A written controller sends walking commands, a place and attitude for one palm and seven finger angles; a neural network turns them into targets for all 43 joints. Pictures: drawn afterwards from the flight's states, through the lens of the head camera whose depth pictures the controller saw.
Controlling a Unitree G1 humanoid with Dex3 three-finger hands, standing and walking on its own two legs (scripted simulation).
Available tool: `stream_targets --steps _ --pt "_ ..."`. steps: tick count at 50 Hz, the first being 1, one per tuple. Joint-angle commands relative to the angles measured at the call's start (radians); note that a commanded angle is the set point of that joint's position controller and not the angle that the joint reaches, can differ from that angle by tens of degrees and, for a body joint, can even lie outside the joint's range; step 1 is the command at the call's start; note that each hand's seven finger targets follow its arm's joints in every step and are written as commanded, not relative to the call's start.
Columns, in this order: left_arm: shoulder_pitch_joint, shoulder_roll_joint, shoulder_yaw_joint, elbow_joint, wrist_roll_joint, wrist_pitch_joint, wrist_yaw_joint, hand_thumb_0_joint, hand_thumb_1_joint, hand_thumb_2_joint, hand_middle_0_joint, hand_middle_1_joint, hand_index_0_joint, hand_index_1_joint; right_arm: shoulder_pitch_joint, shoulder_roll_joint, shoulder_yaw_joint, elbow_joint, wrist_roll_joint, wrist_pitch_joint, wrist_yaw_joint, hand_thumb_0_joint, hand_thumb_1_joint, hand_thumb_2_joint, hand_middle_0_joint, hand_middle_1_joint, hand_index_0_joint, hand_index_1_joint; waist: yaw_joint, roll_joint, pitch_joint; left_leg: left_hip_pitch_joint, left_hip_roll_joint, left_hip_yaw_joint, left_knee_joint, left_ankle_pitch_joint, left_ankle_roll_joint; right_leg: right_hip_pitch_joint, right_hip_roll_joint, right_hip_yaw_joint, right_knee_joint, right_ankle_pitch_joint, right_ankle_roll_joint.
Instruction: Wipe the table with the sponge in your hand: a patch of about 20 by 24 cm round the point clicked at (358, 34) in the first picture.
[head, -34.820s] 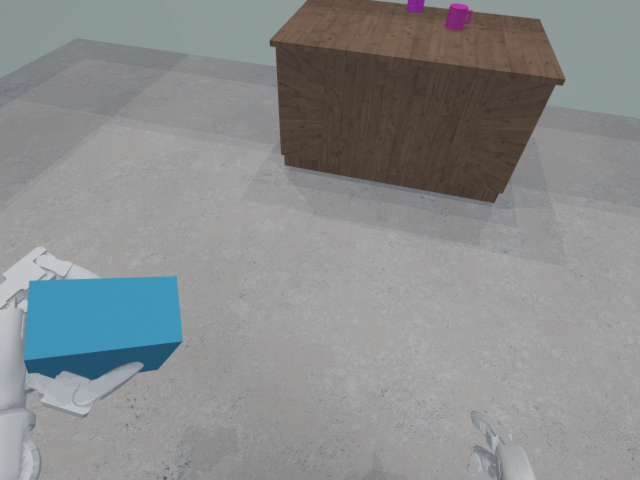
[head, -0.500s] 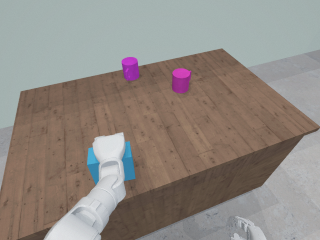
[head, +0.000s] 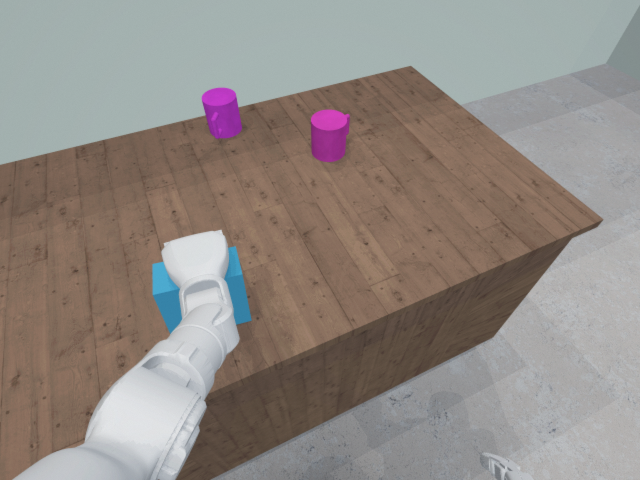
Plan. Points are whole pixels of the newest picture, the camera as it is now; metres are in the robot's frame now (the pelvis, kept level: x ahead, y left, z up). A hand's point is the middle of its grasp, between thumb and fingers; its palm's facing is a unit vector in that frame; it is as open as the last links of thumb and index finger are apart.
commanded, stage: wipe forward along the third lane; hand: left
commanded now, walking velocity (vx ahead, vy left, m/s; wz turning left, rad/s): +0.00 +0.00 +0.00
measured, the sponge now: (206, 300) +0.39 +0.19 -0.05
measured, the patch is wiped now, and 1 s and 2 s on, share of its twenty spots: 0.80 0.95 0.95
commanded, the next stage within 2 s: wipe back along the third lane in 1.24 s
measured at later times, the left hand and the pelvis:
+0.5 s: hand (200, 248) +0.46 +0.20 -0.01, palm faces -0.11 +0.00 -0.99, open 10.2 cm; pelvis +0.01 +0.01 -0.01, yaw -1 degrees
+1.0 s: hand (188, 228) +0.50 +0.23 -0.01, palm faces -0.10 -0.01 -1.00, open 10.2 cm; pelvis +0.01 +0.04 -0.02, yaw -2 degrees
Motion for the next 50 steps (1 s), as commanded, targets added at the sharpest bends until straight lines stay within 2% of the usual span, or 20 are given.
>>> stream_targets --steps 1,3,5,6,8,11,13,16,22,24,27,29,36,39,42,43,46,48,49,50 --pt "-0.351 0.147 0.014 -0.049 0.026 0.022 0.02 0.0 0.1 1.3 -1.2 -1.6 -1.2 -1.6 -0.032 -0.132 -0.037 -0.108 -0.005 -0.046 -0.009 0.0 -0.9 -0.9 0.2 0.3 0.2 0.3 -0.036 -0.096 -0.238 0.064 -0.018 0.003 -0.038 -0.009 0.029 0.119 -0.065 0.113 -0.122 0.129 0.047" --pt "-0.361 0.204 0.049 -0.035 0.021 0.026 0.02 0.0 0.1 1.3 -1.2 -1.6 -1.2 -1.6 -0.019 -0.14 -0.035 -0.105 -0.005 -0.05 -0.01 0.0 -0.9 -0.9 0.2 0.3 0.2 0.3 -0.037 -0.101 -0.251 0.038 -0.018 0.005 -0.029 -0.016 0.03 0.13 -0.067 0.125 -0.122 0.128 0.05" --pt "-0.39 0.225 0.054 -0.029 0.026 0.027 0.017 0.0 0.1 1.3 -1.2 -1.6 -1.2 -1.6 -0.002 -0.144 -0.035 -0.104 -0.003 -0.056 -0.009 0.0 -0.9 -0.9 0.2 0.3 0.2 0.3 -0.041 -0.096 -0.268 0.027 -0.018 0.004 -0.026 -0.013 0.032 0.13 -0.065 0.119 -0.11 0.129 0.052" --pt "-0.399 0.202 0.033 -0.014 0.029 0.031 0.015 0.0 0.1 1.3 -1.2 -1.6 -1.2 -1.6 0.003 -0.143 -0.034 -0.103 -0.002 -0.058 -0.008 0.0 -0.9 -0.9 0.2 0.3 0.2 0.3 -0.052 -0.095 -0.25 0.022 -0.016 0.004 -0.025 -0.021 0.032 0.109 -0.064 0.114 -0.113 0.114 0.052" --pt "-0.406 0.223 0.051 0.0 0.026 0.031 0.012 0.0 0.1 1.3 -1.2 -1.6 -1.2 -1.6 0.021 -0.148 -0.036 -0.1 -0.002 -0.064 -0.005 0.0 -0.9 -0.9 0.2 0.3 0.2 0.3 -0.052 -0.098 -0.26 0.019 -0.013 0.002 -0.02 -0.017 0.034 0.106 -0.061 0.112 -0.109 0.122 0.051" --pt "-0.426 0.205 0.035 0.01 0.022 0.028 0.005 0.0 0.1 1.3 -1.2 -1.6 -1.2 -1.6 0.038 -0.148 -0.037 -0.101 -0.001 -0.073 0.001 0.0 -0.9 -0.9 0.2 0.3 0.2 0.3 -0.062 -0.085 -0.273 0.018 -0.012 0.004 -0.011 -0.007 0.037 0.094 -0.058 0.107 -0.103 0.135 0.054" --pt "-0.46 0.229 0.048 0.013 0.022 0.024 0.004 0.0 0.1 1.3 -1.2 -1.6 -1.2 -1.6 0.054 -0.155 -0.037 -0.094 -0.001 -0.077 0.002 0.0 -0.9 -0.9 0.2 0.3 0.2 0.3 -0.07 -0.093 -0.281 0.012 -0.007 0.003 -0.007 -0.005 0.038 0.092 -0.057 0.106 -0.097 0.144 0.054" --pt "-0.447 0.27 0.08 0.036 0.023 0.022 0.005 0.0 0.1 1.3 -1.2 -1.6 -1.2 -1.6 0.074 -0.159 -0.037 -0.095 -0.003 -0.084 0.007 0.0 -0.9 -0.9 0.2 0.3 0.2 0.3 -0.062 -0.084 -0.303 -0.005 -0.01 0.004 0.004 0.011 0.039 0.102 -0.054 0.101 -0.084 0.168 0.054" --pt "-0.504 0.266 0.061 0.047 0.037 0.029 0.0 0.0 0.1 1.3 -1.2 -1.6 -1.2 -1.6 0.1 -0.163 -0.035 -0.095 -0.006 -0.09 0.017 0.0 -0.9 -0.9 0.2 0.3 0.2 0.3 -0.084 -0.055 -0.306 0.006 -0.003 0.0 0.012 0.033 0.041 0.06 -0.046 0.084 -0.07 0.183 0.053" --pt "-0.51 0.311 0.102 0.059 0.041 0.027 0.0 0.0 0.1 1.3 -1.2 -1.6 -1.2 -1.6 0.109 -0.169 -0.038 -0.093 -0.008 -0.091 0.019 0.0 -0.9 -0.9 0.2 0.3 0.2 0.3 -0.078 -0.059 -0.33 0.002 -0.002 -0.002 0.02 0.057 0.042 0.077 -0.045 0.084 -0.057 0.211 0.052" --pt "-0.505 0.297 0.085 0.076 0.048 0.033 0.001 0.0 0.1 1.3 -1.2 -1.6 -1.2 -1.6 0.12 -0.168 -0.034 -0.098 -0.01 -0.089 0.024 0.0 -0.9 -0.9 0.2 0.3 0.2 0.3 -0.084 -0.041 -0.319 0.002 -0.001 -0.003 0.025 0.064 0.04 0.05 -0.042 0.074 -0.05 0.213 0.05" --pt "-0.52 0.294 0.092 0.083 0.048 0.032 0.002 0.0 0.1 1.3 -1.2 -1.6 -1.2 -1.6 0.125 -0.171 -0.037 -0.095 -0.013 -0.09 0.026 0.0 -0.9 -0.9 0.2 0.3 0.2 0.3 -0.091 -0.067 -0.329 0.007 0.001 -0.009 0.032 0.083 0.042 0.046 -0.039 0.067 -0.043 0.234 0.05" --pt "-0.587 0.294 0.081 0.11 0.055 0.042 0.004 0.0 0.1 1.3 -1.2 -1.6 -1.2 -1.6 0.144 -0.177 -0.039 -0.09 -0.018 -0.091 0.032 0.0 -0.9 -0.9 0.2 0.3 0.2 0.3 -0.11 -0.018 -0.325 0.031 0.01 -0.021 0.04 0.084 0.04 -0.038 -0.029 0.047 -0.03 0.175 0.046" --pt "-0.616 0.32 0.106 0.128 0.057 0.041 0.006 0.0 0.1 1.3 -1.2 -1.6 -1.2 -1.6 0.154 -0.184 -0.04 -0.086 -0.023 -0.095 0.034 0.0 -0.9 -0.9 0.2 0.3 0.2 0.3 -0.116 -0.029 -0.349 0.028 0.014 -0.029 0.05 0.104 0.04 -0.041 -0.027 0.043 -0.014 0.189 0.044" --pt "-0.626 0.296 0.083 0.142 0.06 0.047 0.005 0.0 0.1 1.3 -1.2 -1.6 -1.2 -1.6 0.164 -0.184 -0.04 -0.088 -0.026 -0.095 0.04 0.0 -0.9 -0.9 0.2 0.3 0.2 0.3 -0.121 -0.002 -0.343 0.035 0.015 -0.032 0.057 0.101 0.038 -0.076 -0.022 0.037 -0.01 0.169 0.041" --pt "-0.65 0.308 0.085 0.145 0.062 0.048 0.005 0.0 0.1 1.3 -1.2 -1.6 -1.2 -1.6 0.168 -0.188 -0.04 -0.084 -0.026 -0.095 0.04 0.0 -0.9 -0.9 0.2 0.3 0.2 0.3 -0.132 -0.021 -0.336 0.029 0.018 -0.035 0.059 0.093 0.039 -0.086 -0.021 0.036 -0.01 0.159 0.043" --pt "-0.679 0.356 0.113 0.154 0.063 0.047 0.005 0.0 0.1 1.3 -1.2 -1.6 -1.2 -1.6 0.183 -0.196 -0.039 -0.082 -0.03 -0.099 0.04 0.0 -0.9 -0.9 0.2 0.3 0.2 0.3 -0.131 -0.002 -0.373 0.022 0.017 -0.038 0.07 0.1 0.041 -0.087 -0.019 0.036 0.004 0.16 0.042" --pt "-0.675 0.377 0.123 0.177 0.065 0.052 0.001 0.0 0.1 1.3 -1.2 -1.6 -1.2 -1.6 0.192 -0.199 -0.037 -0.083 -0.031 -0.101 0.041 0.0 -0.9 -0.9 0.2 0.3 0.2 0.3 -0.133 -0.023 -0.371 0.001 0.015 -0.036 0.073 0.086 0.042 -0.078 -0.018 0.036 0.002 0.152 0.044" --pt "-0.698 0.397 0.136 0.179 0.068 0.051 -0.002 0.0 0.1 1.3 -1.2 -1.6 -1.2 -1.6 0.192 -0.202 -0.037 -0.081 -0.03 -0.102 0.039 0.0 -0.9 -0.9 0.2 0.3 0.2 0.3 -0.137 -0.016 -0.37 0.002 0.019 -0.045 0.072 0.093 0.04 -0.087 -0.018 0.034 0.01 0.15 0.042" --pt "-0.712 0.384 0.112 0.182 0.077 0.054 -0.007 0.0 0.1 1.3 -1.2 -1.6 -1.2 -1.6 0.201 -0.203 -0.036 -0.081 -0.031 -0.102 0.041 0.0 -0.9 -0.9 0.2 0.3 0.2 0.3 -0.144 0.006 -0.36 0.005 0.02 -0.046 0.078 0.095 0.04 -0.112 -0.016 0.03 0.016 0.143 0.042"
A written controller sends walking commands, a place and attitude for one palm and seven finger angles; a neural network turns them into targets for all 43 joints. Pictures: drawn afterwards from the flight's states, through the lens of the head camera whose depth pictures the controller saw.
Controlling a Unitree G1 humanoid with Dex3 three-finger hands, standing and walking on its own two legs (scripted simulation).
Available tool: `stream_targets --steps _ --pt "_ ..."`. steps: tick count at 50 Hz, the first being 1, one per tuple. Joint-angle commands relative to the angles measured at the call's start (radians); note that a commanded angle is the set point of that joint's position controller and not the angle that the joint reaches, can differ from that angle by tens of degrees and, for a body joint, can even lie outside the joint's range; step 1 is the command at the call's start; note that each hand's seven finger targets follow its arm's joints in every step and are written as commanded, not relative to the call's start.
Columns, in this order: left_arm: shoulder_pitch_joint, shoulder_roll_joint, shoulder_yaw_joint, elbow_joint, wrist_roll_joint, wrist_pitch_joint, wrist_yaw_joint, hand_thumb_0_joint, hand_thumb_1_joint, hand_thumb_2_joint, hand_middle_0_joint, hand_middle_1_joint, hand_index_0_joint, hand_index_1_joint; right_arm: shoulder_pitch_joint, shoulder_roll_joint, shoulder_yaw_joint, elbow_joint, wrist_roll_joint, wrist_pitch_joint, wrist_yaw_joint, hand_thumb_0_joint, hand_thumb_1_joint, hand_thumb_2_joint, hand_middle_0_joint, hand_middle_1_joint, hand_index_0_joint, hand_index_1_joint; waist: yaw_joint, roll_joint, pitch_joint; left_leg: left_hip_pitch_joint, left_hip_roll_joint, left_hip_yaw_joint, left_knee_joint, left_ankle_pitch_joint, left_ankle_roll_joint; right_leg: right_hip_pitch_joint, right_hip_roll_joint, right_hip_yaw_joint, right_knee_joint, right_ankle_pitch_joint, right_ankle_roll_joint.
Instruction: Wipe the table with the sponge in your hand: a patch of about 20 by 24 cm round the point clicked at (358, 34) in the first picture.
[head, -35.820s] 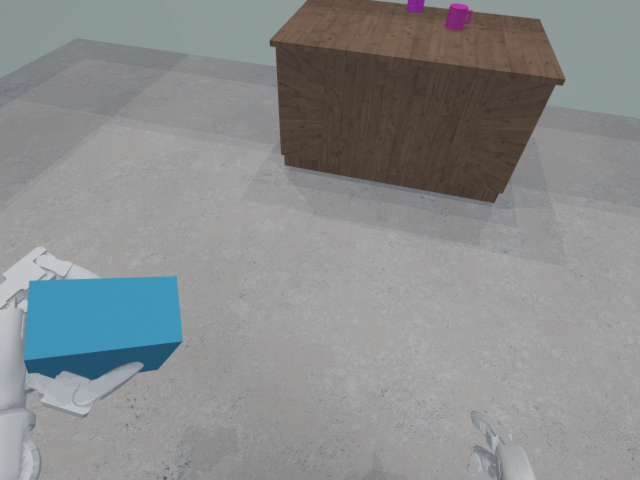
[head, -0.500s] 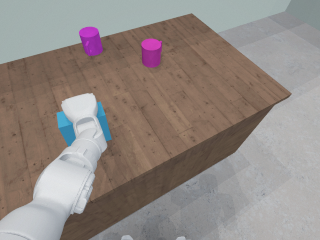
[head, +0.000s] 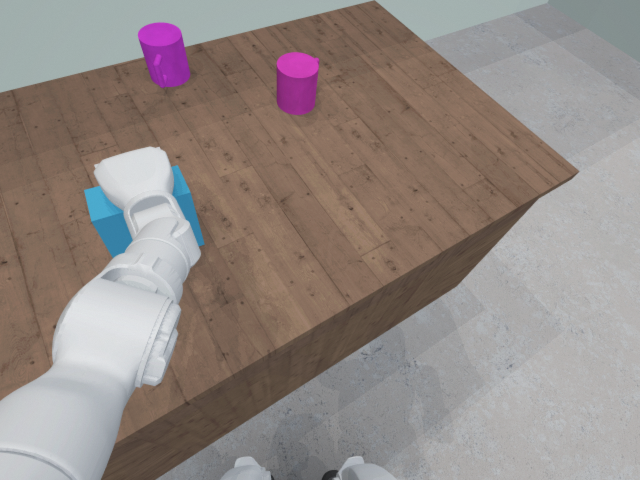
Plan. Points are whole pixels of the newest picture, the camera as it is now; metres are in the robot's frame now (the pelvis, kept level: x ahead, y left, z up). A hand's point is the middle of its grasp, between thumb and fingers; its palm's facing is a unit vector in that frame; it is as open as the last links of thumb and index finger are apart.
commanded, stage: wipe forward along the third lane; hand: left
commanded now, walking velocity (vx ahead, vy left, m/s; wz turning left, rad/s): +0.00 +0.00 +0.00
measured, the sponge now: (152, 227) +0.47 +0.21 -0.03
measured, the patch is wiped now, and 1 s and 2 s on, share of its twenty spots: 0.95 0.95 0.95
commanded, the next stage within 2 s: wipe back along the third lane in 0.24 s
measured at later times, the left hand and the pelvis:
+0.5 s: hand (137, 189) +0.51 +0.22 +0.01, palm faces -0.09 +0.00 -1.00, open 10.2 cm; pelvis +0.00 +0.02 -0.01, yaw -1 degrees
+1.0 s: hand (145, 211) +0.48 +0.21 +0.01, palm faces -0.07 -0.01 -1.00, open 10.3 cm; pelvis +0.03 +0.01 +0.01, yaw +1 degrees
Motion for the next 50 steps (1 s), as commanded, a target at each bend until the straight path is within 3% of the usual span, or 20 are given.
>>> stream_targets --steps 1,3,5,10,12,13,15,17,20,24,32,37,38,40,41,43,44,48,50 --pt "-0.356 0.204 -0.02 -0.051 0.039 0.039 0.009 0.0 0.1 1.3 -1.2 -1.6 -1.2 -1.6 0.095 -0.189 -0.057 -0.065 -0.008 -0.028 -0.009 0.0 -0.9 -0.9 0.2 0.3 0.2 0.3 -0.021 0.021 -0.332 0.276 0.02 -0.066 -0.08 0.172 -0.02 0.105 -0.012 0.013 -0.078 0.169 -0.017" --pt "-0.361 0.224 -0.009 -0.048 0.046 0.035 0.001 0.0 0.1 1.3 -1.2 -1.6 -1.2 -1.6 0.108 -0.195 -0.058 -0.067 -0.01 -0.026 -0.008 0.0 -0.9 -0.9 0.2 0.3 0.2 0.3 -0.026 0.004 -0.345 0.282 0.025 -0.071 -0.072 0.183 -0.019 0.1 -0.009 0.011 -0.073 0.172 -0.017" --pt "-0.365 0.22 -0.009 -0.056 0.048 0.026 -0.006 0.0 0.1 1.3 -1.2 -1.6 -1.2 -1.6 0.119 -0.195 -0.061 -0.069 -0.013 -0.027 -0.004 0.0 -0.9 -0.9 0.2 0.3 0.2 0.3 -0.022 0.04 -0.357 0.306 0.029 -0.082 -0.064 0.215 -0.024 0.073 -0.005 0.004 -0.059 0.176 -0.021" --pt "-0.39 0.171 -0.031 -0.056 0.044 0.02 -0.008 0.0 0.1 1.3 -1.2 -1.6 -1.2 -1.6 0.131 -0.198 -0.069 -0.066 -0.018 -0.024 0.006 0.0 -0.9 -0.9 0.2 0.3 0.2 0.3 -0.036 0.046 -0.357 0.341 0.043 -0.115 -0.053 0.217 -0.032 -0.014 0.003 -0.013 -0.038 0.128 -0.024" --pt "-0.421 0.205 -0.01 -0.04 0.047 0.024 0.0 0.0 0.1 1.3 -1.2 -1.6 -1.2 -1.6 0.137 -0.203 -0.069 -0.057 -0.02 -0.023 0.006 0.0 -0.9 -0.9 0.2 0.3 0.2 0.3 -0.046 0.043 -0.34 0.32 0.044 -0.118 -0.047 0.194 -0.033 -0.033 0.002 -0.013 -0.035 0.113 -0.025" --pt "-0.437 0.192 -0.024 -0.043 0.043 0.026 0.001 0.0 0.1 1.3 -1.2 -1.6 -1.2 -1.6 0.136 -0.202 -0.066 -0.057 -0.021 -0.024 0.005 0.0 -0.9 -0.9 0.2 0.3 0.2 0.3 -0.053 0.039 -0.339 0.307 0.042 -0.113 -0.046 0.185 -0.03 -0.029 0.002 -0.011 -0.035 0.114 -0.023" --pt "-0.476 0.248 0.01 -0.043 0.043 0.028 0.004 0.0 0.1 1.3 -1.2 -1.6 -1.2 -1.6 0.141 -0.211 -0.066 -0.052 -0.022 -0.027 0.003 0.0 -0.9 -0.9 0.2 0.3 0.2 0.3 -0.059 0.038 -0.358 0.301 0.043 -0.116 -0.038 0.183 -0.028 -0.03 0.0 -0.008 -0.027 0.114 -0.022" --pt "-0.49 0.245 -0.013 -0.01 0.054 0.042 -0.002 0.0 0.1 1.3 -1.2 -1.6 -1.2 -1.6 0.145 -0.21 -0.059 -0.053 -0.02 -0.027 0.002 0.0 -0.9 -0.9 0.2 0.3 0.2 0.3 -0.069 0.038 -0.327 0.273 0.041 -0.118 -0.044 0.137 -0.028 -0.046 0.001 -0.012 -0.028 0.078 -0.021" --pt "-0.431 0.189 -0.032 -0.026 0.041 0.042 -0.024 0.0 0.1 1.3 -1.2 -1.6 -1.2 -1.6 0.146 -0.204 -0.064 -0.068 -0.02 -0.028 0.01 0.0 -0.9 -0.9 0.2 0.3 0.2 0.3 -0.044 0.081 -0.382 0.339 0.048 -0.129 -0.045 0.179 -0.034 -0.049 0.005 -0.017 -0.022 0.086 -0.024" --pt "-0.355 0.157 -0.03 -0.055 0.018 0.023 -0.045 0.0 0.1 1.3 -1.2 -1.6 -1.2 -1.6 0.145 -0.198 -0.068 -0.078 -0.016 -0.017 0.013 0.0 -0.9 -0.9 0.2 0.3 0.2 0.3 -0.026 0.044 -0.402 0.36 0.053 -0.133 -0.045 0.218 -0.035 -0.012 0.007 -0.018 -0.027 0.115 -0.023" --pt "-0.238 0.016 -0.101 -0.11 -0.025 0.034 -0.036 0.0 0.1 1.3 -1.2 -1.6 -1.2 -1.6 0.11 -0.175 -0.07 -0.074 -0.007 0.005 0.027 0.0 -0.9 -0.9 0.2 0.3 0.2 0.3 0.006 0.034 -0.351 0.413 0.054 -0.12 -0.082 0.266 -0.042 0.03 0.009 -0.024 -0.06 0.154 -0.023" --pt "-0.191 -0.033 -0.122 -0.134 -0.035 0.038 -0.031 0.0 0.1 1.3 -1.2 -1.6 -1.2 -1.6 0.084 -0.165 -0.074 -0.064 -0.004 0.017 0.027 0.0 -0.9 -0.9 0.2 0.3 0.2 0.3 0.016 0.01 -0.329 0.439 0.048 -0.106 -0.101 0.307 -0.04 0.085 0.005 -0.019 -0.086 0.208 -0.025" --pt "-0.152 -0.023 -0.108 -0.129 -0.033 0.038 -0.03 0.0 0.1 1.3 -1.2 -1.6 -1.2 -1.6 0.08 -0.165 -0.073 -0.066 -0.003 0.022 0.028 0.0 -0.9 -0.9 0.2 0.3 0.2 0.3 0.03 0.001 -0.329 0.435 0.047 -0.104 -0.104 0.322 -0.042 0.106 0.004 -0.018 -0.087 0.221 -0.027" --pt "-0.129 -0.085 -0.143 -0.163 -0.038 0.028 -0.03 0.0 0.1 1.3 -1.2 -1.6 -1.2 -1.6 0.064 -0.157 -0.077 -0.071 -0.004 0.027 0.031 0.0 -0.9 -0.9 0.2 0.3 0.2 0.3 0.036 0.027 -0.336 0.483 0.052 -0.114 -0.105 0.39 -0.05 0.096 0.003 -0.023 -0.083 0.245 -0.03" --pt "-0.108 -0.114 -0.158 -0.172 -0.043 0.03 -0.032 0.0 0.1 1.3 -1.2 -1.6 -1.2 -1.6 0.056 -0.153 -0.08 -0.072 -0.003 0.032 0.033 0.0 -0.9 -0.9 0.2 0.3 0.2 0.3 0.037 0.009 -0.33 0.494 0.051 -0.111 -0.108 0.397 -0.049 0.107 0.003 -0.025 -0.093 0.253 -0.029" --pt "-0.084 -0.099 -0.142 -0.176 -0.046 0.029 -0.028 0.0 0.1 1.3 -1.2 -1.6 -1.2 -1.6 0.045 -0.153 -0.078 -0.071 -0.003 0.042 0.031 0.0 -0.9 -0.9 0.2 0.3 0.2 0.3 0.043 -0.024 -0.323 0.481 0.046 -0.098 -0.116 0.401 -0.046 0.155 0.0 -0.019 -0.101 0.29 -0.029" --pt "-0.071 -0.11 -0.14 -0.193 -0.051 0.026 -0.025 0.0 0.1 1.3 -1.2 -1.6 -1.2 -1.6 0.031 -0.15 -0.08 -0.073 0.0 0.046 0.03 0.0 -0.9 -0.9 0.2 0.3 0.2 0.3 0.05 0.0 -0.327 0.492 0.045 -0.097 -0.118 0.431 -0.049 0.161 -0.004 -0.016 -0.101 0.306 -0.031" --pt "-0.01 -0.159 -0.174 -0.217 -0.053 0.033 -0.019 0.0 0.1 1.3 -1.2 -1.6 -1.2 -1.6 0.001 -0.141 -0.079 -0.075 0.001 0.065 0.032 0.0 -0.9 -0.9 0.2 0.3 0.2 0.3 0.059 -0.037 -0.308 0.506 0.04 -0.082 -0.129 0.471 -0.048 0.216 -0.009 -0.014 -0.119 0.37 -0.03" --pt "-0.008 -0.153 -0.167 -0.24 -0.061 0.032 -0.015 0.0 0.1 1.3 -1.2 -1.6 -1.2 -1.6 -0.016 -0.14 -0.077 -0.075 0.001 0.073 0.03 0.0 -0.9 -0.9 0.2 0.3 0.2 0.3 0.066 -0.026 -0.312 0.51 0.034 -0.07 -0.136 0.474 -0.046 0.25 -0.013 -0.008 -0.124 0.401 -0.031"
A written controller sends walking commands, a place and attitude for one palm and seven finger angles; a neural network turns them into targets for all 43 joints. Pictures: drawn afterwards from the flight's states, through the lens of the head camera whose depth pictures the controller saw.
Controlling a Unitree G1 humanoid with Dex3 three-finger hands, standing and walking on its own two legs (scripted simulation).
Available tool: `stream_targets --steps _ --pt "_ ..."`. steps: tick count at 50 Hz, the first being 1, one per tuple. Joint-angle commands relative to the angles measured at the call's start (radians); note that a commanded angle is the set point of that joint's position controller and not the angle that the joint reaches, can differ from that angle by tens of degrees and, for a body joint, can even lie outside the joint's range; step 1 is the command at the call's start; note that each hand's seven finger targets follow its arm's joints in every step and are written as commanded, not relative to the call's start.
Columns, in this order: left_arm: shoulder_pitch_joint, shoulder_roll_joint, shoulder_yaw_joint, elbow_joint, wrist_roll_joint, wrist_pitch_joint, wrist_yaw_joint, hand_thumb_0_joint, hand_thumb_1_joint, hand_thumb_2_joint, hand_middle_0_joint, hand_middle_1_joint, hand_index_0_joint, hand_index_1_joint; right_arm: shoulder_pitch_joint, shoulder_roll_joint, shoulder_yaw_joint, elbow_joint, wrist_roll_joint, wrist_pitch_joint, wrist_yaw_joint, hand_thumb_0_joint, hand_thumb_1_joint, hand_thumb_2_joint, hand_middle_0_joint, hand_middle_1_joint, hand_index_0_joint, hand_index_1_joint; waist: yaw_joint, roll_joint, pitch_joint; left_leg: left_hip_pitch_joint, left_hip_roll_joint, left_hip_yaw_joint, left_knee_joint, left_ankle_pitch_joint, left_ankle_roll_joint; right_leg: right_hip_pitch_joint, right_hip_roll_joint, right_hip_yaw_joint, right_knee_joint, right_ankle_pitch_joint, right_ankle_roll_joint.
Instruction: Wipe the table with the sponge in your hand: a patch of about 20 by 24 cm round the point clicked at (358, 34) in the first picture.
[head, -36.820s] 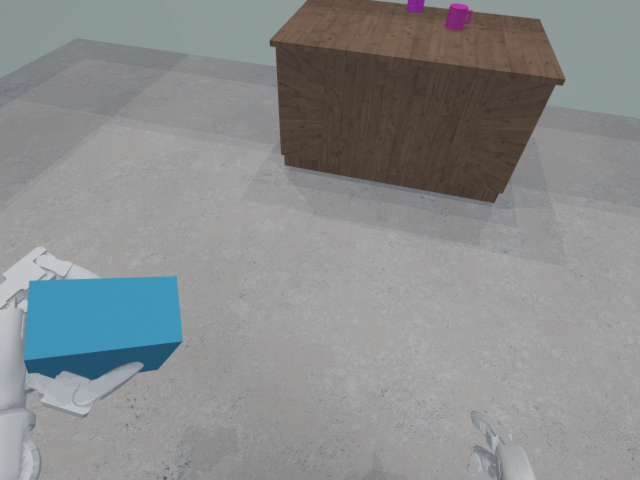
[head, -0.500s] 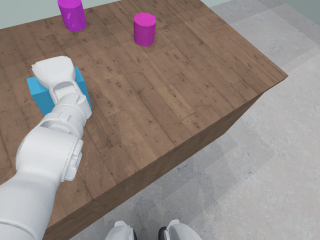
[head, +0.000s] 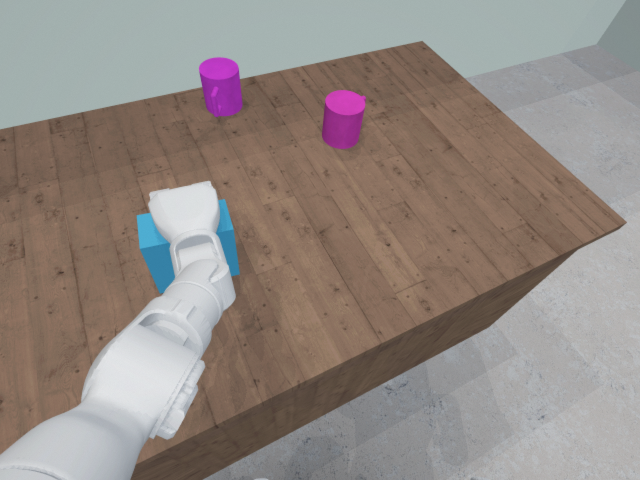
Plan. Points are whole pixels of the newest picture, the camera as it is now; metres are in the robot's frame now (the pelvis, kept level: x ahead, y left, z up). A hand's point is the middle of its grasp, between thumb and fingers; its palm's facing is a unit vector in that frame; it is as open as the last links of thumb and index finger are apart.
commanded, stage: wipe back along the third lane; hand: left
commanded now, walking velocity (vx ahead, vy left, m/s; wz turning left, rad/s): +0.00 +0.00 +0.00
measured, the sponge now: (193, 254) +0.44 +0.20 -0.05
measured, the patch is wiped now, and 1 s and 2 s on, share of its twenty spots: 0.95 0.95 0.95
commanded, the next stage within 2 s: slide back across to the middle lane in 1.70 s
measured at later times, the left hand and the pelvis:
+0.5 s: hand (208, 264) +0.40 +0.16 +0.00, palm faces -0.08 -0.01 -1.00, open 10.3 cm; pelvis +0.00 -0.02 +0.01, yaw +1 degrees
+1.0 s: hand (222, 294) +0.35 +0.14 +0.00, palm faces -0.08 -0.01 -1.00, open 10.3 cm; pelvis -0.01 -0.03 +0.02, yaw +2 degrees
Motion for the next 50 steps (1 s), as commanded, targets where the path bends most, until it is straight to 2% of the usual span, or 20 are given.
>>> stream_targets --steps 1,2,3,7,10,14,19,22,24,26,29,30,33,35,36,41,42,44,48,50 --pt "-0.178 -0.035 -0.012 -0.055 -0.008 0.004 -0.03 0.0 0.1 1.3 -1.2 -1.6 -1.2 -1.6 0.02 -0.161 -0.047 -0.071 -0.002 -0.004 -0.015 0.0 -0.9 -0.9 0.2 0.3 0.2 0.3 -0.025 -0.038 -0.293 0.374 0.047 -0.064 -0.087 0.499 -0.053 0.124 -0.004 -0.01 -0.053 0.435 -0.041" --pt "-0.156 -0.025 -0.004 -0.049 -0.006 0.01 -0.028 0.0 0.1 1.3 -1.2 -1.6 -1.2 -1.6 0.009 -0.16 -0.044 -0.073 0.0 -0.001 -0.017 0.0 -0.9 -0.9 0.2 0.3 0.2 0.3 -0.017 -0.043 -0.279 0.363 0.042 -0.057 -0.096 0.481 -0.053 0.14 -0.006 -0.008 -0.06 0.436 -0.042" --pt "-0.158 -0.043 -0.021 -0.061 -0.007 0.014 -0.028 0.0 0.1 1.3 -1.2 -1.6 -1.2 -1.6 -0.002 -0.157 -0.04 -0.077 0.0 0.002 -0.019 0.0 -0.9 -0.9 0.2 0.3 0.2 0.3 -0.02 -0.04 -0.266 0.359 0.039 -0.053 -0.105 0.468 -0.052 0.151 -0.007 -0.007 -0.066 0.44 -0.042" --pt "-0.111 -0.04 -0.016 -0.085 0.0 0.015 -0.029 0.0 0.1 1.3 -1.2 -1.6 -1.2 -1.6 -0.02 -0.156 -0.04 -0.083 0.002 0.012 -0.026 0.0 -0.9 -0.9 0.2 0.3 0.2 0.3 -0.006 -0.066 -0.276 0.368 0.033 -0.046 -0.114 0.486 -0.05 0.202 -0.013 0.001 -0.077 0.486 -0.043" --pt "-0.093 -0.089 -0.05 -0.114 -0.001 0.01 -0.032 0.0 0.1 1.3 -1.2 -1.6 -1.2 -1.6 -0.039 -0.148 -0.044 -0.09 0.001 0.016 -0.026 0.0 -0.9 -0.9 0.2 0.3 0.2 0.3 -0.003 -0.05 -0.269 0.396 0.036 -0.049 -0.12 0.508 -0.051 0.199 -0.013 -0.003 -0.084 0.481 -0.045" --pt "-0.111 -0.074 -0.036 -0.135 0.002 0.009 -0.026 0.0 0.1 1.3 -1.2 -1.6 -1.2 -1.6 -0.063 -0.143 -0.041 -0.091 0.005 0.02 -0.032 0.0 -0.9 -0.9 0.2 0.3 0.2 0.3 0.002 -0.048 -0.258 0.391 0.03 -0.046 -0.138 0.469 -0.051 0.217 -0.017 0.002 -0.096 0.465 -0.05" --pt "-0.056 -0.125 -0.071 -0.156 0.0 0.005 -0.021 0.0 0.1 1.3 -1.2 -1.6 -1.2 -1.6 -0.084 -0.138 -0.043 -0.101 0.004 0.021 -0.029 0.0 -0.9 -0.9 0.2 0.3 0.2 0.3 0.014 -0.07 -0.263 0.398 0.027 -0.044 -0.144 0.468 -0.05 0.24 -0.017 0.002 -0.101 0.476 -0.053" --pt "0.001 -0.139 -0.086 -0.153 -0.002 0.008 -0.013 0.0 0.1 1.3 -1.2 -1.6 -1.2 -1.6 -0.09 -0.138 -0.047 -0.1 0.002 0.024 -0.025 0.0 -0.9 -0.9 0.2 0.3 0.2 0.3 0.019 -0.082 -0.239 0.394 0.024 -0.033 -0.148 0.438 -0.048 0.247 -0.018 0.003 -0.112 0.468 -0.052" --pt "0.002 -0.126 -0.07 -0.172 -0.009 0.011 -0.01 0.0 0.1 1.3 -1.2 -1.6 -1.2 -1.6 -0.109 -0.136 -0.043 -0.106 0.007 0.024 -0.026 0.0 -0.9 -0.9 0.2 0.3 0.2 0.3 0.032 -0.077 -0.243 0.381 0.02 -0.036 -0.16 0.422 -0.05 0.267 -0.021 0.006 -0.112 0.465 -0.056" --pt "-0.012 -0.134 -0.088 -0.162 -0.003 0.017 -0.003 0.0 0.1 1.3 -1.2 -1.6 -1.2 -1.6 -0.11 -0.135 -0.042 -0.098 0.007 0.024 -0.027 0.0 -0.9 -0.9 0.2 0.3 0.2 0.3 0.021 -0.072 -0.209 0.382 0.02 -0.033 -0.167 0.388 -0.049 0.249 -0.02 0.005 -0.122 0.43 -0.054" --pt "-0.002 -0.113 -0.06 -0.167 -0.009 0.018 0.001 0.0 0.1 1.3 -1.2 -1.6 -1.2 -1.6 -0.127 -0.135 -0.041 -0.102 0.01 0.021 -0.031 0.0 -0.9 -0.9 0.2 0.3 0.2 0.3 0.034 -0.103 -0.211 0.37 0.017 -0.035 -0.18 0.364 -0.049 0.269 -0.022 0.008 -0.129 0.413 -0.056" --pt "-0.006 -0.138 -0.092 -0.163 -0.006 0.018 0.001 0.0 0.1 1.3 -1.2 -1.6 -1.2 -1.6 -0.127 -0.134 -0.04 -0.102 0.01 0.021 -0.031 0.0 -0.9 -0.9 0.2 0.3 0.2 0.3 0.028 -0.089 -0.197 0.373 0.015 -0.033 -0.182 0.345 -0.049 0.256 -0.021 0.006 -0.131 0.39 -0.053" --pt "0.029 -0.118 -0.07 -0.152 -0.003 0.017 0.008 0.0 0.1 1.3 -1.2 -1.6 -1.2 -1.6 -0.132 -0.132 -0.039 -0.102 0.01 0.018 -0.034 0.0 -0.9 -0.9 0.2 0.3 0.2 0.3 0.038 -0.094 -0.185 0.367 0.011 -0.026 -0.189 0.314 -0.049 0.263 -0.023 0.014 -0.144 0.365 -0.054" --pt "0.021 -0.136 -0.086 -0.169 -0.01 0.011 0.007 0.0 0.1 1.3 -1.2 -1.6 -1.2 -1.6 -0.138 -0.129 -0.038 -0.107 0.011 0.015 -0.034 0.0 -0.9 -0.9 0.2 0.3 0.2 0.3 0.038 -0.087 -0.183 0.373 0.011 -0.026 -0.193 0.315 -0.049 0.265 -0.022 0.013 -0.144 0.366 -0.055" --pt "0.056 -0.121 -0.072 -0.159 -0.008 0.014 0.008 0.0 0.1 1.3 -1.2 -1.6 -1.2 -1.6 -0.139 -0.13 -0.039 -0.11 0.011 0.017 -0.035 0.0 -0.9 -0.9 0.2 0.3 0.2 0.3 0.047 -0.099 -0.185 0.364 0.008 -0.026 -0.195 0.299 -0.049 0.275 -0.023 0.016 -0.148 0.351 -0.055" --pt "0.074 -0.127 -0.081 -0.175 -0.01 0.014 0.012 0.0 0.1 1.3 -1.2 -1.6 -1.2 -1.6 -0.157 -0.126 -0.037 -0.118 0.014 0.015 -0.038 0.0 -0.9 -0.9 0.2 0.3 0.2 0.3 0.051 -0.106 -0.17 0.367 0.006 -0.024 -0.205 0.275 -0.049 0.278 -0.025 0.02 -0.16 0.323 -0.054" --pt "0.069 -0.147 -0.098 -0.187 -0.012 0.014 0.012 0.0 0.1 1.3 -1.2 -1.6 -1.2 -1.6 -0.161 -0.124 -0.035 -0.121 0.014 0.014 -0.036 0.0 -0.9 -0.9 0.2 0.3 0.2 0.3 0.049 -0.092 -0.17 0.37 0.005 -0.02 -0.207 0.275 -0.049 0.277 -0.024 0.022 -0.161 0.326 -0.055" --pt "0.081 -0.137 -0.084 -0.2 -0.018 0.014 0.01 0.0 0.1 1.3 -1.2 -1.6 -1.2 -1.6 -0.173 -0.123 -0.037 -0.129 0.017 0.013 -0.036 0.0 -0.9 -0.9 0.2 0.3 0.2 0.3 0.056 -0.106 -0.173 0.367 0.004 -0.025 -0.208 0.281 -0.049 0.293 -0.026 0.023 -0.162 0.337 -0.056" --pt "0.108 -0.19 -0.139 -0.209 -0.018 0.024 0.009 0.0 0.1 1.3 -1.2 -1.6 -1.2 -1.6 -0.183 -0.12 -0.037 -0.133 0.018 0.017 -0.03 0.0 -0.9 -0.9 0.2 0.3 0.2 0.3 0.055 -0.1 -0.148 0.384 0.005 -0.025 -0.214 0.265 -0.049 0.267 -0.022 0.016 -0.166 0.296 -0.059" --pt "0.105 -0.167 -0.121 -0.218 -0.024 0.022 0.009 0.0 0.1 1.3 -1.2 -1.6 -1.2 -1.6 -0.192 -0.122 -0.037 -0.134 0.019 0.017 -0.033 0.0 -0.9 -0.9 0.2 0.3 0.2 0.3 0.056 -0.112 -0.146 0.384 0.002 -0.025 -0.213 0.26 -0.047 0.278 -0.024 0.022 -0.172 0.297 -0.057"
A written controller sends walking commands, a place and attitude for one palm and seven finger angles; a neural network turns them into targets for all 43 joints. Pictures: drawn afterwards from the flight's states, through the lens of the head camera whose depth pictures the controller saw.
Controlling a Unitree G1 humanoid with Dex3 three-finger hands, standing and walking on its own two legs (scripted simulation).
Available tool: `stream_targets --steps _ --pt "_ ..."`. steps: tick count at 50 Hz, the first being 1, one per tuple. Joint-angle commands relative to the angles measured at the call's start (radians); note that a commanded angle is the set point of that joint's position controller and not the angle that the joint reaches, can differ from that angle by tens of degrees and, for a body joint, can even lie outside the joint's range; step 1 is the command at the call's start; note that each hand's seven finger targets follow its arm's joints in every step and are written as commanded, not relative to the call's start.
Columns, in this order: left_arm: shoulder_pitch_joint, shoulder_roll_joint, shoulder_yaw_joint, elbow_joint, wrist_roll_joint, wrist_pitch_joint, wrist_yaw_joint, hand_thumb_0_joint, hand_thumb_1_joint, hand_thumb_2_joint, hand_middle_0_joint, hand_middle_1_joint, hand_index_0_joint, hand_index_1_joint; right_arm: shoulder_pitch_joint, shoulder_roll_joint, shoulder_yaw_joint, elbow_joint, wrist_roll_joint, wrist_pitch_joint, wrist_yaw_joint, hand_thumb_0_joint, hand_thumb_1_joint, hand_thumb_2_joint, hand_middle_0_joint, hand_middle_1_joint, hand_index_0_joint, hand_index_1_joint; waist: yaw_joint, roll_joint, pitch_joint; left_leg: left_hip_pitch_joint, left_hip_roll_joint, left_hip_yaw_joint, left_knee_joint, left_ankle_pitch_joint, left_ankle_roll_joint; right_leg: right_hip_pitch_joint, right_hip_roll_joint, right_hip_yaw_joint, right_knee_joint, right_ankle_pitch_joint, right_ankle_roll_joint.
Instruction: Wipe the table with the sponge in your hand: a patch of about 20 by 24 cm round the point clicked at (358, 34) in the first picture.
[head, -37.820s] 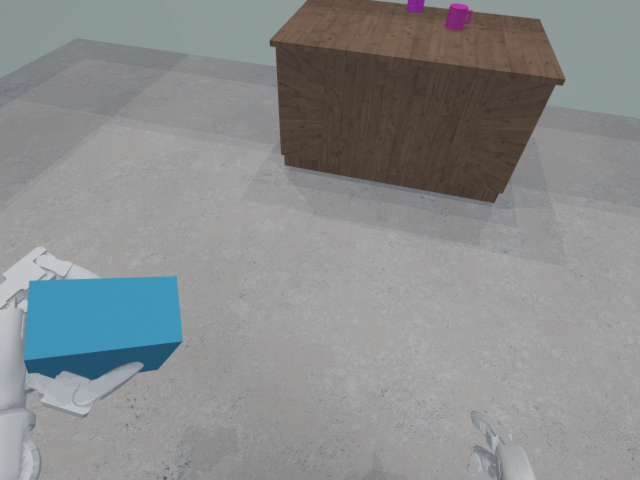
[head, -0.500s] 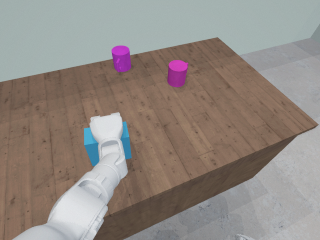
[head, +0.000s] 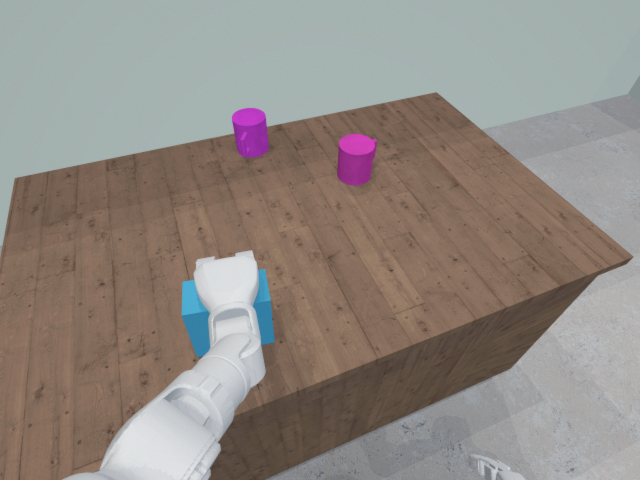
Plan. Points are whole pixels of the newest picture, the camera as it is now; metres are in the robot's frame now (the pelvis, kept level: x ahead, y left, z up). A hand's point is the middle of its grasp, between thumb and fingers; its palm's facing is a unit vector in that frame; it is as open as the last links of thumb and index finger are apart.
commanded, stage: wipe back along the third lane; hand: left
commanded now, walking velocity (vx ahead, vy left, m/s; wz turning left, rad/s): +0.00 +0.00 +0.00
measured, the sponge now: (232, 319) +0.36 +0.16 -0.06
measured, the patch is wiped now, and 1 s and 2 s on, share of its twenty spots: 0.95 0.95 0.95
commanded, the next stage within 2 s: slide back across to the middle lane in 0.70 s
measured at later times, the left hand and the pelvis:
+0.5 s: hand (234, 308) +0.36 +0.15 -0.02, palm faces -0.08 -0.02 -1.00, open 10.3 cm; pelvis +0.00 -0.01 +0.00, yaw +0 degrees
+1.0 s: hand (227, 315) +0.35 +0.16 -0.02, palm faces -0.07 -0.06 -1.00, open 10.3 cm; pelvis +0.00 +0.00 +0.00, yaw -1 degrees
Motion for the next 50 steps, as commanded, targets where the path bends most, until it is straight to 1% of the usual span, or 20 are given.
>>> stream_targets --steps 1,4,6,7,9,13,15,19,20,21,26,30,33,38,40,41,44,47,49,50 --pt "-0.167 -0.04 -0.013 -0.055 -0.013 0.003 -0.032 0.0 0.1 1.3 -1.2 -1.6 -1.2 -1.6 -0.119 -0.126 -0.032 -0.13 -0.003 -0.037 -0.008 0.0 -0.9 -0.9 0.2 0.3 0.2 0.3 -0.013 -0.108 -0.173 0.159 0.004 -0.015 -0.069 0.182 -0.009 0.088 -0.022 0.025 -0.082 0.258 -0.017" --pt "-0.175 -0.01 0.016 -0.078 -0.018 0.005 -0.035 0.0 0.1 1.3 -1.2 -1.6 -1.2 -1.6 -0.136 -0.124 -0.029 -0.134 0.0 -0.035 -0.014 0.0 -0.9 -0.9 0.2 0.3 0.2 0.3 -0.009 -0.128 -0.186 0.15 0.001 -0.013 -0.069 0.188 -0.009 0.118 -0.028 0.038 -0.086 0.29 -0.015" --pt "-0.189 -0.03 -0.011 -0.063 -0.009 0.007 -0.037 0.0 0.1 1.3 -1.2 -1.6 -1.2 -1.6 -0.129 -0.123 -0.027 -0.126 -0.002 -0.035 -0.018 0.0 -0.9 -0.9 0.2 0.3 0.2 0.3 -0.022 -0.116 -0.151 0.153 0.0 -0.009 -0.069 0.177 -0.006 0.095 -0.028 0.038 -0.09 0.28 -0.013" --pt "-0.183 -0.004 0.01 -0.061 -0.001 0.007 -0.038 0.0 0.1 1.3 -1.2 -1.6 -1.2 -1.6 -0.125 -0.125 -0.027 -0.121 -0.003 -0.034 -0.018 0.0 -0.9 -0.9 0.2 0.3 0.2 0.3 -0.016 -0.106 -0.16 0.154 0.0 -0.01 -0.066 0.187 -0.01 0.098 -0.028 0.038 -0.083 0.295 -0.015" --pt "-0.184 -0.01 0.013 -0.088 -0.005 0.001 -0.042 0.0 0.1 1.3 -1.2 -1.6 -1.2 -1.6 -0.132 -0.122 -0.028 -0.133 -0.003 -0.035 -0.018 0.0 -0.9 -0.9 0.2 0.3 0.2 0.3 -0.011 -0.108 -0.2 0.16 0.0 -0.009 -0.06 0.216 -0.008 0.123 -0.029 0.039 -0.074 0.34 -0.016" --pt "-0.109 0.002 0.017 -0.092 0.001 0.0 -0.046 0.0 0.1 1.3 -1.2 -1.6 -1.2 -1.6 -0.126 -0.127 -0.028 -0.141 -0.006 -0.03 -0.019 0.0 -0.9 -0.9 0.2 0.3 0.2 0.3 -0.002 -0.13 -0.2 0.147 -0.006 -0.001 -0.051 0.226 -0.007 0.148 -0.033 0.052 -0.072 0.39 -0.013" --pt "-0.13 0.014 0.019 -0.11 0.002 -0.002 -0.047 0.0 0.1 1.3 -1.2 -1.6 -1.2 -1.6 -0.134 -0.127 -0.027 -0.142 -0.005 -0.027 -0.023 0.0 -0.9 -0.9 0.2 0.3 0.2 0.3 -0.01 -0.127 -0.192 0.143 -0.007 -0.004 -0.05 0.227 -0.006 0.148 -0.035 0.058 -0.072 0.398 -0.011" --pt "-0.099 0.035 0.038 -0.145 0.0 0.01 -0.055 0.0 0.1 1.3 -1.2 -1.6 -1.2 -1.6 -0.14 -0.127 -0.026 -0.152 -0.002 -0.024 -0.024 0.0 -0.9 -0.9 0.2 0.3 0.2 0.3 0.0 -0.131 -0.205 0.14 -0.009 -0.002 -0.053 0.236 -0.006 0.176 -0.037 0.064 -0.073 0.43 -0.012" --pt "-0.093 0.046 0.037 -0.148 0.008 0.012 -0.054 0.0 0.1 1.3 -1.2 -1.6 -1.2 -1.6 -0.14 -0.129 -0.026 -0.15 -0.002 -0.023 -0.026 0.0 -0.9 -0.9 0.2 0.3 0.2 0.3 -0.002 -0.116 -0.188 0.144 -0.01 -0.001 -0.051 0.236 -0.007 0.166 -0.038 0.065 -0.073 0.427 -0.012" --pt "-0.061 0.02 0.016 -0.142 0.011 0.018 -0.058 0.0 0.1 1.3 -1.2 -1.6 -1.2 -1.6 -0.138 -0.127 -0.026 -0.154 -0.003 -0.023 -0.022 0.0 -0.9 -0.9 0.2 0.3 0.2 0.3 0.002 -0.097 -0.181 0.149 -0.01 0.0 -0.051 0.243 -0.008 0.159 -0.037 0.056 -0.071 0.426 -0.014" --pt "-0.088 0.041 0.026 -0.157 0.007 0.028 -0.065 0.0 0.1 1.3 -1.2 -1.6 -1.2 -1.6 -0.142 -0.13 -0.025 -0.155 0.002 -0.022 -0.027 0.0 -0.9 -0.9 0.2 0.3 0.2 0.3 -0.004 -0.117 -0.171 0.147 -0.009 -0.003 -0.057 0.222 -0.007 0.149 -0.034 0.058 -0.078 0.387 -0.013" --pt "-0.06 0.066 0.051 -0.172 0.005 0.02 -0.069 0.0 0.1 1.3 -1.2 -1.6 -1.2 -1.6 -0.139 -0.133 -0.025 -0.16 0.0 -0.025 -0.032 0.0 -0.9 -0.9 0.2 0.3 0.2 0.3 0.005 -0.123 -0.199 0.146 -0.011 0.001 -0.053 0.235 -0.006 0.177 -0.036 0.067 -0.072 0.426 -0.012" --pt "-0.019 0.036 0.023 -0.181 0.015 0.023 -0.072 0.0 0.1 1.3 -1.2 -1.6 -1.2 -1.6 -0.139 -0.132 -0.026 -0.167 0.0 -0.025 -0.028 0.0 -0.9 -0.9 0.2 0.3 0.2 0.3 0.008 -0.126 -0.19 0.148 -0.009 0.001 -0.054 0.241 -0.007 0.168 -0.035 0.062 -0.071 0.429 -0.013" --pt "-0.037 0.051 0.031 -0.191 0.012 0.033 -0.069 0.0 0.1 1.3 -1.2 -1.6 -1.2 -1.6 -0.146 -0.13 -0.023 -0.168 0.003 -0.026 -0.03 0.0 -0.9 -0.9 0.2 0.3 0.2 0.3 0.007 -0.106 -0.17 0.146 -0.009 0.0 -0.062 0.212 -0.008 0.149 -0.032 0.062 -0.08 0.37 -0.014" --pt "-0.06 0.07 0.046 -0.191 0.01 0.032 -0.067 0.0 0.1 1.3 -1.2 -1.6 -1.2 -1.6 -0.146 -0.132 -0.022 -0.168 0.004 -0.028 -0.033 0.0 -0.9 -0.9 0.2 0.3 0.2 0.3 0.005 -0.108 -0.167 0.144 -0.009 -0.003 -0.063 0.206 -0.008 0.148 -0.03 0.06 -0.079 0.357 -0.013" --pt "-0.047 0.087 0.064 -0.199 0.013 0.034 -0.066 0.0 0.1 1.3 -1.2 -1.6 -1.2 -1.6 -0.149 -0.131 -0.022 -0.17 0.005 -0.029 -0.033 0.0 -0.9 -0.9 0.2 0.3 0.2 0.3 0.016 -0.092 -0.174 0.147 -0.009 -0.005 -0.067 0.204 -0.01 0.148 -0.03 0.058 -0.078 0.342 -0.016" --pt "-0.054 0.096 0.067 -0.276 0.022 0.025 -0.068 0.0 0.1 1.3 -1.2 -1.6 -1.2 -1.6 -0.163 -0.126 -0.026 -0.187 0.006 -0.03 -0.033 0.0 -0.9 -0.9 0.2 0.3 0.2 0.3 0.029 -0.065 -0.23 0.189 -0.006 -0.012 -0.072 0.248 -0.009 0.178 -0.026 0.054 -0.069 0.367 -0.022" --pt "-0.001 0.118 0.08 -0.296 0.025 0.027 -0.069 0.0 0.1 1.3 -1.2 -1.6 -1.2 -1.6 -0.166 -0.13 -0.025 -0.191 0.006 -0.031 -0.033 0.0 -0.9 -0.9 0.2 0.3 0.2 0.3 0.032 -0.1 -0.205 0.197 -0.007 -0.012 -0.081 0.238 -0.006 0.186 -0.025 0.057 -0.086 0.355 -0.019" --pt "-0.013 0.143 0.097 -0.354 0.024 0.026 -0.075 0.0 0.1 1.3 -1.2 -1.6 -1.2 -1.6 -0.182 -0.129 -0.022 -0.202 0.011 -0.032 -0.036 0.0 -0.9 -0.9 0.2 0.3 0.2 0.3 0.038 -0.088 -0.214 0.203 -0.009 -0.018 -0.093 0.249 -0.007 0.21 -0.026 0.059 -0.084 0.368 -0.021" --pt "-0.007 0.148 0.09 -0.354 0.029 0.028 -0.076 0.0 0.1 1.3 -1.2 -1.6 -1.2 -1.6 -0.185 -0.131 -0.02 -0.201 0.011 -0.033 -0.04 0.0 -0.9 -0.9 0.2 0.3 0.2 0.3 0.033 -0.099 -0.186 0.205 -0.01 -0.018 -0.097 0.228 -0.005 0.197 -0.024 0.06 -0.095 0.333 -0.018"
